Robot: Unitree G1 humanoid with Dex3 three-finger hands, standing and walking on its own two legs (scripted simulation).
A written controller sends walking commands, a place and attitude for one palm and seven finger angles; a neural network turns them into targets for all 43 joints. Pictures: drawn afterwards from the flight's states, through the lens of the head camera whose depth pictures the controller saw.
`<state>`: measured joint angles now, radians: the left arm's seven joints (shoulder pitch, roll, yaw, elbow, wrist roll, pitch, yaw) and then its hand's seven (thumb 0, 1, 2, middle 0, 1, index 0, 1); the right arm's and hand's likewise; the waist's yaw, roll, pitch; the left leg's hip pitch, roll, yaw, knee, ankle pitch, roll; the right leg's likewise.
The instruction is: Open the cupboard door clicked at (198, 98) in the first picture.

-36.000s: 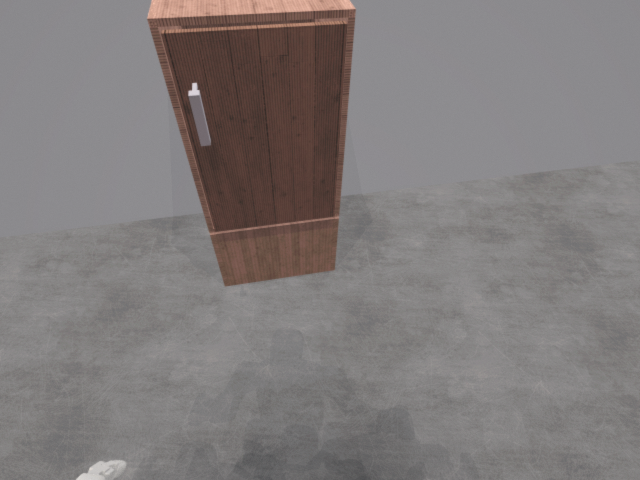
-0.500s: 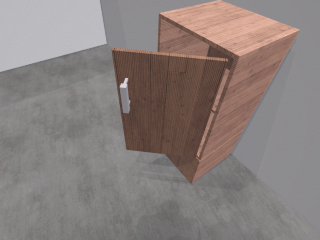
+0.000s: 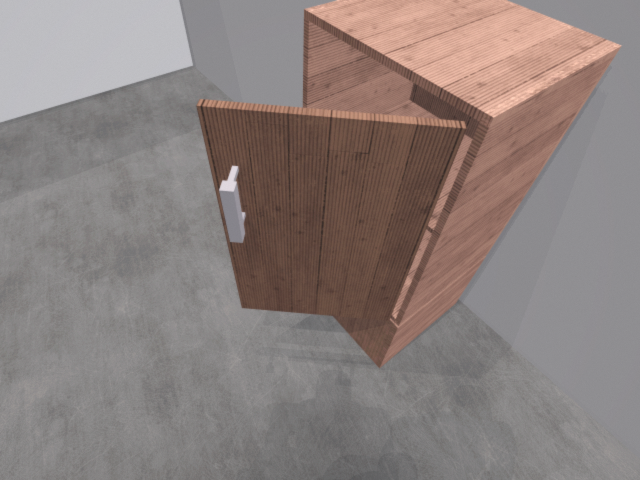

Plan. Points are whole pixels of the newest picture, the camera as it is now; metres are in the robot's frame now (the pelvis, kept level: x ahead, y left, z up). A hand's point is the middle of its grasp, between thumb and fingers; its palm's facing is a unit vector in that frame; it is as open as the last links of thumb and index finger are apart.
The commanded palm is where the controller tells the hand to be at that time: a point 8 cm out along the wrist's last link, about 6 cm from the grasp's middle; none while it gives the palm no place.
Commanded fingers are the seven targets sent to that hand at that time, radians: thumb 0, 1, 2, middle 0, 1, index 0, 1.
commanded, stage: come to a stop and stand still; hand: left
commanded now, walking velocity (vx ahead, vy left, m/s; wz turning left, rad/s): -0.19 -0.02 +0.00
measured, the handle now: (235, 204) +0.54 +0.16 -0.02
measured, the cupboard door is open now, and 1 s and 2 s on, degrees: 47 47 47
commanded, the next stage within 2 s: look again from close up in 0.92 s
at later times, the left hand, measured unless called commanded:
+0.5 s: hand out of the picture +0.05 +0.19 -0.18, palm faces +0.07 -0.98 -0.18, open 7.3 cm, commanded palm none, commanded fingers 0.00 0.90 0.90 -0.20 -0.30 -0.20 -0.30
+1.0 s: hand out of the picture -0.06 +0.19 -0.17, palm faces +0.02 -0.98 -0.22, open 7.4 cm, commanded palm none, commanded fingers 0.00 0.90 0.90 -0.20 -0.30 -0.20 -0.30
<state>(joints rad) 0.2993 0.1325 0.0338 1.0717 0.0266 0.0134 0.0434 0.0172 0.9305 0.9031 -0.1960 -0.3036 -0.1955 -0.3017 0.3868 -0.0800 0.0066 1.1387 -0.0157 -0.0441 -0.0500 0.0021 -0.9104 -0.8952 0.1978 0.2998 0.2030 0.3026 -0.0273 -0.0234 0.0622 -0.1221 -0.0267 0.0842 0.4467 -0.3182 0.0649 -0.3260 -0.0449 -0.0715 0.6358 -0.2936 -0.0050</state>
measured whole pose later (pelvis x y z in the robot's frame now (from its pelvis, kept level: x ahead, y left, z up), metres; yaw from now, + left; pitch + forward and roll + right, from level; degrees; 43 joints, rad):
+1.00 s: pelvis -0.04 +0.01 +0.00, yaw +2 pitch +0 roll +0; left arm 0.33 0.18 -0.02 1.06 0.02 0.00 0.03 0.01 0.91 0.90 -0.20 -0.30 -0.20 -0.30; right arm 0.28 -0.18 0.01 1.04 -0.01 -0.01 -0.01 0.01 -0.92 -0.90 0.20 0.30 0.20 0.30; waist 0.00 0.01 0.03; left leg -0.25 -0.02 0.09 0.49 -0.24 0.06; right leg -0.22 -0.03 -0.03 0.51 -0.28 0.02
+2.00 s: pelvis -0.05 -0.03 -0.07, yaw +3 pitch +13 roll +1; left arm 0.32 0.20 0.15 0.24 -0.23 -0.56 -0.39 0.01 0.69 0.81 -0.21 -0.45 -0.21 -0.45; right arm 0.14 -0.27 -0.06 0.55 0.02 -0.25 0.00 0.01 -0.91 -0.90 0.20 0.30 0.21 0.30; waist -0.01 -0.04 -0.15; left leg -0.79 0.03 0.05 1.03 -0.46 0.01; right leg -0.75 -0.01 -0.07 1.05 -0.52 -0.04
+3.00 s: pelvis -0.05 +0.01 -0.06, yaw +3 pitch +13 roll -4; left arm 0.10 0.40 0.36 0.26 -0.34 -0.30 -0.51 -0.01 -0.44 0.33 -0.29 -1.17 -0.29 -1.17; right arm 0.25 -0.27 0.05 0.51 0.04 -0.23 -0.05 0.01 -0.90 -0.89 0.20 0.30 0.21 0.30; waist -0.01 0.01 -0.10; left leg -0.81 0.02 0.02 1.04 -0.46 0.06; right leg -0.71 -0.01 -0.10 0.96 -0.47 0.01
